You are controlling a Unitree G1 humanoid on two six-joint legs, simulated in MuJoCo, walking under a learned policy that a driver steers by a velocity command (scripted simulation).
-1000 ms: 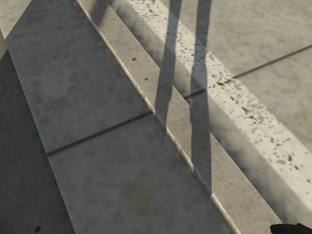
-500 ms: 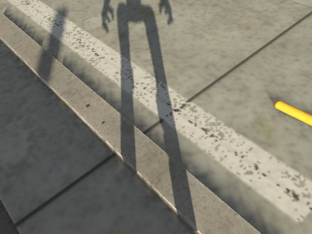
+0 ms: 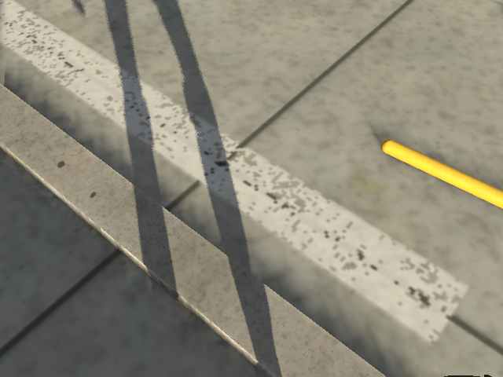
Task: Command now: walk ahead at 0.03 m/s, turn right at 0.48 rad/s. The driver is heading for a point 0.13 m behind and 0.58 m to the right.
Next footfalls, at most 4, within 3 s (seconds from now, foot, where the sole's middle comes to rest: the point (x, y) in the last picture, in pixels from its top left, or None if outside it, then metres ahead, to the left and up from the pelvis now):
0.18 right None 0.05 -0.13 -0.78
0.66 left None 0.29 0.02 -0.78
1.12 right None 0.13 -0.20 -0.78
1.64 left None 0.29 -0.03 -0.78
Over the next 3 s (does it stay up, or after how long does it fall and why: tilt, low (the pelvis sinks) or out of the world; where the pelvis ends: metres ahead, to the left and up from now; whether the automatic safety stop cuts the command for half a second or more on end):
stays up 0.32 -0.73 0.00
